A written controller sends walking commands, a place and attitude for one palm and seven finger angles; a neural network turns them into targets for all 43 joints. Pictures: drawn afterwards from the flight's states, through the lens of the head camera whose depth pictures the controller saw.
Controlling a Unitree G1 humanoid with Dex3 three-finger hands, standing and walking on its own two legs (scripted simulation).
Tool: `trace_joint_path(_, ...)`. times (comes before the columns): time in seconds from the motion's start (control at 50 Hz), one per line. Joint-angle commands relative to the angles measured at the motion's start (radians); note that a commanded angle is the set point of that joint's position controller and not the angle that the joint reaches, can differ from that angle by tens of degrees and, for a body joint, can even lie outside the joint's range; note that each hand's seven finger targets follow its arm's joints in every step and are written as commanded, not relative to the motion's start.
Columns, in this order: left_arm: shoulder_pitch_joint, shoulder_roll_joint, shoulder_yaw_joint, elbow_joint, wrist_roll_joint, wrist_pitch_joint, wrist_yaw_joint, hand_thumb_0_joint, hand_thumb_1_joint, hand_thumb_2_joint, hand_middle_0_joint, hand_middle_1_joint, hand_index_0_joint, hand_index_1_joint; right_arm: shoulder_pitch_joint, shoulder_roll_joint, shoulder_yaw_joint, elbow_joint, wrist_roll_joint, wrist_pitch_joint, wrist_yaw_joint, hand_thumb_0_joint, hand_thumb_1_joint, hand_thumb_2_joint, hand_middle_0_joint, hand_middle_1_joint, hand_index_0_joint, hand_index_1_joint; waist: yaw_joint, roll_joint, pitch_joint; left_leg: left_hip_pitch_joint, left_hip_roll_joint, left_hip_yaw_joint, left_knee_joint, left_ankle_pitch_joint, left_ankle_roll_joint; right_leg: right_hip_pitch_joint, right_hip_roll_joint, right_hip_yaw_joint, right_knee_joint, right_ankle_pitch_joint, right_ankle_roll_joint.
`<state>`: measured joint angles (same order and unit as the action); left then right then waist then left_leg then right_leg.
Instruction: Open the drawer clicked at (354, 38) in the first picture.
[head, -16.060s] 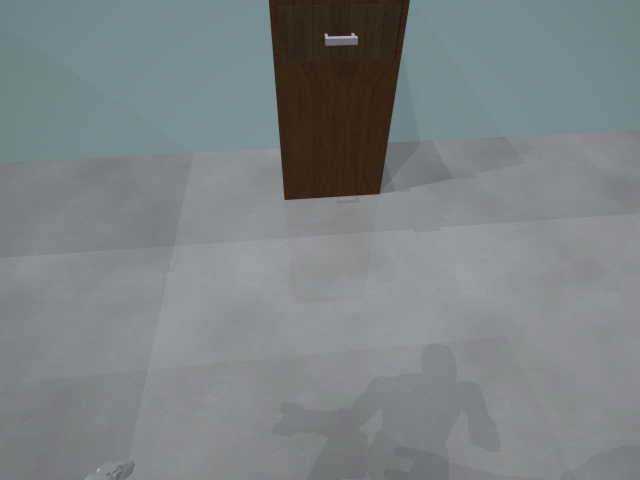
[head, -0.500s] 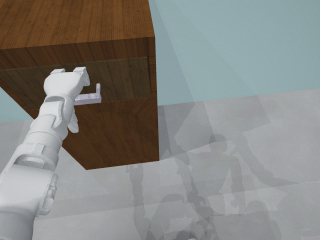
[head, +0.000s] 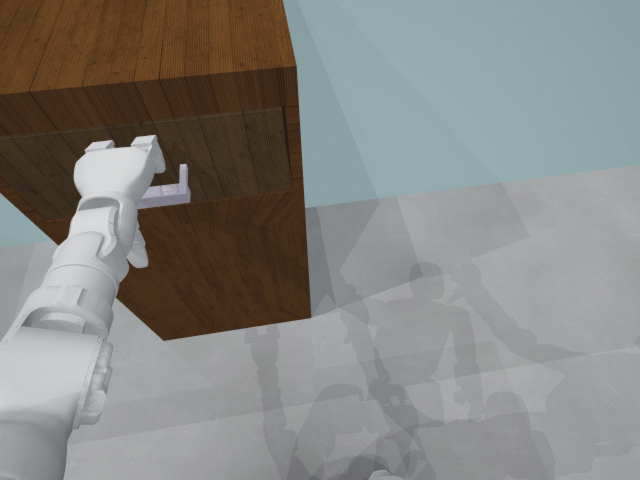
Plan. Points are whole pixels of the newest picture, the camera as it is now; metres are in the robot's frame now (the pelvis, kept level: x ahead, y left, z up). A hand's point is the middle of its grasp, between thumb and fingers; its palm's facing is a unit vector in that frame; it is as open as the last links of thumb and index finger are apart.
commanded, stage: lower the fingers behind the handle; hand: left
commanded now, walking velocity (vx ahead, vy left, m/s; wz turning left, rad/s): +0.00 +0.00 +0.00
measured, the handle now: (152, 185) +0.54 +0.24 +0.00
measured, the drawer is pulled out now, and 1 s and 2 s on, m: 0.00 0.00 0.00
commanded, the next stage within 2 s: close the thumb around the handle in 1.30 s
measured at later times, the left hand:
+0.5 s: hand (158, 204) +0.49 +0.22 +0.01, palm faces -0.05 -0.01 -1.00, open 13.8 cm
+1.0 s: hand (155, 220) +0.49 +0.23 -0.02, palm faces -0.03 +0.01 -1.00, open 13.9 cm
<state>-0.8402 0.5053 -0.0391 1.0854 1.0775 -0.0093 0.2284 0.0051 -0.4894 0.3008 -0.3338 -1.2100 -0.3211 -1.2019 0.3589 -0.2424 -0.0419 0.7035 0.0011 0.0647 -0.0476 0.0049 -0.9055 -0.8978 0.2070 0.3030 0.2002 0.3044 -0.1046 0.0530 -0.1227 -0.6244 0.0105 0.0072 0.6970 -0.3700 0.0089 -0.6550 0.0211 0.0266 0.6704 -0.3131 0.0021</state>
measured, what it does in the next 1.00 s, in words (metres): stands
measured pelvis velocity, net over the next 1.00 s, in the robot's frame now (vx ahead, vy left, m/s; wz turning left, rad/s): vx -0.01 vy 0.00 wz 0.01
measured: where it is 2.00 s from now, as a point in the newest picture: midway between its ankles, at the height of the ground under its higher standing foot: outside the picture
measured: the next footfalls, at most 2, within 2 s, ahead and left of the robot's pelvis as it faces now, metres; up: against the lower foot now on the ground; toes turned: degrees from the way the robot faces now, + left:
none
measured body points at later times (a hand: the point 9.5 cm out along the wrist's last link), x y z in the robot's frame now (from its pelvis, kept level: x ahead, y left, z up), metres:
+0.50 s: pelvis +0.00 +0.00 -0.01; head +0.10 -0.01 +0.42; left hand +0.49 +0.21 +0.07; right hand -0.01 -0.26 -0.15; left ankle -0.03 +0.11 -0.72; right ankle +0.00 -0.12 -0.72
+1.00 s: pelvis -0.01 +0.00 -0.03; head +0.12 +0.01 +0.40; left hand +0.49 +0.23 +0.03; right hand +0.00 -0.28 -0.16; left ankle -0.03 +0.11 -0.72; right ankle +0.00 -0.12 -0.72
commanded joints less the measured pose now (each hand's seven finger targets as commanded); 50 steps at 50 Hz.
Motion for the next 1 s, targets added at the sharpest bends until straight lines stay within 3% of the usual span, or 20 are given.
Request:
trace_joint_path(0.0,-0.426,0.198,0.032,-0.224,0.014,-0.106,0.056,0.0,-0.5,0.3,-0.3,-1.2,-0.3,-1.2,0.121,-0.164,-0.07,-0.044,-0.011,-0.036,-0.014,0.0,-0.9,-0.9,0.2,0.3,0.2,0.3,-0.029,0.001,-0.342,0.171,-0.027,0.013,-0.003,0.366,0.035,0.144,0.026,-0.035,-0.033,0.3,-0.028)
trace_joint_path(0.04,-0.422,0.191,0.039,-0.204,0.016,-0.115,0.092,0.0,-0.5,0.3,-0.3,-1.2,-0.3,-1.2,0.126,-0.162,-0.073,-0.037,-0.015,-0.039,-0.005,0.0,-0.9,-0.9,0.2,0.3,0.2,0.3,-0.028,0.019,-0.342,0.154,-0.029,0.007,0.012,0.371,0.031,0.115,0.028,-0.04,-0.015,0.287,-0.033)
trace_joint_path(0.08,-0.469,0.242,0.079,-0.213,0.028,-0.108,0.137,0.0,-0.5,0.3,-0.3,-1.2,-0.3,-1.2,0.128,-0.168,-0.072,-0.025,-0.019,-0.043,0.003,0.0,-0.9,-0.9,0.2,0.3,0.2,0.3,-0.025,0.042,-0.369,0.131,-0.029,0.0,0.029,0.376,0.026,0.09,0.029,-0.046,0.013,0.277,-0.037)
trace_joint_path(0.14,-0.524,0.209,0.067,-0.234,0.045,-0.081,0.199,0.0,-0.5,0.3,-0.3,-1.2,-0.3,-1.2,0.138,-0.167,-0.081,-0.015,-0.032,-0.05,0.021,0.0,-0.9,-0.9,0.2,0.3,0.2,0.3,-0.034,0.091,-0.464,0.175,-0.025,-0.008,0.065,0.457,0.02,0.061,0.034,-0.055,0.046,0.308,-0.038)
trace_joint_path(0.22,-0.544,0.192,0.064,-0.207,0.048,-0.008,0.228,0.0,-0.5,0.3,-0.3,-1.2,-0.3,-1.2,0.143,-0.174,-0.086,-0.004,-0.037,-0.044,0.037,0.0,-0.9,-0.9,0.2,0.3,0.2,0.3,-0.039,0.08,-0.536,0.211,-0.018,-0.018,0.093,0.555,0.011,0.053,0.04,-0.066,0.069,0.341,-0.035)
trace_joint_path(0.26,-0.559,0.167,0.039,-0.18,0.044,0.028,0.225,0.0,-0.5,0.3,-0.3,-1.2,-0.3,-1.2,0.152,-0.176,-0.087,0.005,-0.034,-0.041,0.041,0.0,-0.9,-0.9,0.2,0.3,0.2,0.3,-0.055,0.067,-0.521,0.214,-0.014,-0.017,0.091,0.531,0.014,0.042,0.041,-0.067,0.059,0.333,-0.03)
trace_joint_path(0.28,-0.537,0.182,0.051,-0.165,0.044,0.044,0.22,0.0,-0.5,0.3,-0.3,-1.2,-0.3,-1.2,0.148,-0.177,-0.085,0.003,-0.032,-0.039,0.041,0.0,-0.9,-0.9,0.2,0.3,0.2,0.3,-0.042,0.076,-0.518,0.209,-0.015,-0.014,0.086,0.528,0.013,0.055,0.04,-0.066,0.058,0.335,-0.031)
trace_joint_path(0.3,-0.53,0.167,0.036,-0.147,0.039,0.058,0.211,0.0,-0.5,0.3,-0.3,-1.2,-0.3,-1.2,0.146,-0.177,-0.082,-0.002,-0.03,-0.036,0.04,0.0,-0.9,-0.9,0.2,0.3,0.2,0.3,-0.046,0.06,-0.509,0.197,-0.017,-0.011,0.082,0.514,0.016,0.069,0.041,-0.065,0.052,0.339,-0.03)
trace_joint_path(0.36,-0.501,0.227,0.071,-0.096,0.025,0.076,0.179,0.0,-0.5,0.3,-0.3,-1.2,-0.3,-1.2,0.142,-0.185,-0.069,-0.003,-0.026,-0.029,0.032,0.0,-0.9,-0.9,0.2,0.3,0.2,0.3,-0.039,0.014,-0.477,0.13,-0.024,0.001,0.068,0.439,0.027,0.119,0.036,-0.053,0.043,0.346,-0.026)
trace_joint_path(0.4,-0.479,0.224,0.062,-0.076,0.026,0.074,0.162,0.0,-0.5,0.3,-0.3,-1.2,-0.3,-1.2,0.139,-0.181,-0.062,-0.015,-0.025,-0.026,0.023,0.0,-0.9,-0.9,0.2,0.3,0.2,0.3,-0.04,-0.022,-0.442,0.086,-0.027,0.005,0.056,0.402,0.033,0.143,0.034,-0.05,0.038,0.348,-0.024)
trace_joint_path(0.46,-0.396,0.28,0.107,-0.061,0.023,0.049,0.139,0.0,-0.5,0.3,-0.3,-1.2,-0.3,-1.2,0.129,-0.186,-0.053,-0.021,-0.026,-0.023,0.018,0.0,-0.9,-0.9,0.2,0.3,0.2,0.3,-0.012,-0.024,-0.426,0.039,-0.03,0.017,0.059,0.379,0.036,0.17,0.028,-0.038,0.046,0.362,-0.025)
trace_joint_path(0.5,-0.378,0.25,0.082,-0.066,0.029,0.031,0.131,0.0,-0.5,0.3,-0.3,-1.2,-0.3,-1.2,0.135,-0.181,-0.055,-0.032,-0.024,-0.027,0.015,0.0,-0.9,-0.9,0.2,0.3,0.2,0.3,-0.019,-0.044,-0.407,0.02,-0.03,0.02,0.061,0.356,0.038,0.163,0.029,-0.038,0.045,0.352,-0.023)
trace_joint_path(0.52,-0.35,0.263,0.102,-0.06,0.027,0.019,0.13,0.0,-0.5,0.3,-0.3,-1.2,-0.3,-1.2,0.133,-0.182,-0.057,-0.031,-0.026,-0.026,0.015,0.0,-0.9,-0.9,0.2,0.3,0.2,0.3,-0.014,-0.063,-0.415,0.01,-0.031,0.023,0.068,0.357,0.039,0.173,0.027,-0.034,0.046,0.361,-0.022)
trace_joint_path(0.58,-0.3,0.234,0.085,-0.069,0.034,-0.003,0.134,0.0,-0.5,0.3,-0.3,-1.2,-0.3,-1.2,0.137,-0.179,-0.061,-0.037,-0.025,-0.031,0.016,0.0,-0.9,-0.9,0.2,0.3,0.2,0.3,-0.008,-0.046,-0.399,0.005,-0.028,0.025,0.076,0.353,0.036,0.134,0.028,-0.039,0.057,0.343,-0.025)
trace_joint_path(0.64,-0.331,0.194,0.056,-0.079,0.038,-0.015,0.152,0.0,-0.5,0.3,-0.3,-1.2,-0.3,-1.2,0.15,-0.177,-0.068,-0.028,-0.026,-0.036,0.021,0.0,-0.9,-0.9,0.2,0.3,0.2,0.3,-0.027,-0.035,-0.401,0.01,-0.025,0.021,0.093,0.358,0.034,0.088,0.031,-0.045,0.07,0.326,-0.026)
trace_joint_path(0.66,-0.318,0.231,0.088,-0.068,0.039,-0.01,0.159,0.0,-0.5,0.3,-0.3,-1.2,-0.3,-1.2,0.15,-0.183,-0.069,-0.021,-0.024,-0.034,0.023,0.0,-0.9,-0.9,0.2,0.3,0.2,0.3,-0.017,-0.032,-0.391,-0.003,-0.024,0.02,0.095,0.345,0.032,0.077,0.03,-0.044,0.075,0.311,-0.028)
trace_joint_path(0.68,-0.334,0.193,0.051,-0.058,0.044,-0.005,0.165,0.0,-0.5,0.3,-0.3,-1.2,-0.3,-1.2,0.147,-0.18,-0.068,-0.023,-0.025,-0.036,0.021,0.0,-0.9,-0.9,0.2,0.3,0.2,0.3,-0.034,-0.039,-0.381,-0.007,-0.025,0.018,0.1,0.33,0.033,0.057,0.032,-0.045,0.074,0.295,-0.026)
trace_joint_path(0.8,-0.494,0.184,0.038,-0.136,0.045,-0.022,0.193,0.0,-0.5,0.3,-0.3,-1.2,-0.3,-1.2,0.16,-0.177,-0.078,-0.004,-0.032,-0.054,0.02,0.0,-0.9,-0.9,0.2,0.3,0.2,0.3,-0.068,0.022,-0.466,0.039,-0.019,-0.003,0.142,0.346,0.032,-0.007,0.03,-0.044,0.105,0.276,-0.028)
trace_joint_path(0.86,-0.529,0.235,0.079,-0.128,0.046,-0.033,0.213,0.0,-0.5,0.3,-0.3,-1.2,-0.3,-1.2,0.162,-0.181,-0.075,0.01,-0.039,-0.058,0.019,0.0,-0.9,-0.9,0.2,0.3,0.2,0.3,-0.066,0.056,-0.498,0.035,-0.02,-0.014,0.167,0.357,0.029,-0.038,0.03,-0.047,0.134,0.265,-0.03)
trace_joint_path(0.98,-0.497,0.215,0.06,-0.09,0.054,0.029,0.22,0.0,-0.5,0.3,-0.3,-1.2,-0.3,-1.2,0.164,-0.183,-0.07,0.006,-0.042,-0.055,0.028,0.0,-0.9,-0.9,0.2,0.3,0.2,0.3,-0.06,0.085,-0.534,0.072,-0.016,-0.018,0.18,0.436,0.02,-0.044,0.035,-0.064,0.145,0.293,-0.03)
